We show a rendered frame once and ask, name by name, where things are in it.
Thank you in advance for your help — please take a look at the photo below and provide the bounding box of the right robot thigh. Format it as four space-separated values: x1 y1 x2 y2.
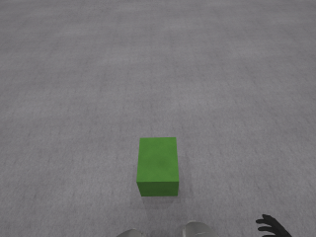
181 221 219 237

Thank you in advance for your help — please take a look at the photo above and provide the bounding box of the carton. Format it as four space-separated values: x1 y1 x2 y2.
136 137 180 197

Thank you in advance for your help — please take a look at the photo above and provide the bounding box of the right robot hand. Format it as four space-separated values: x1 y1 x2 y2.
256 214 292 237

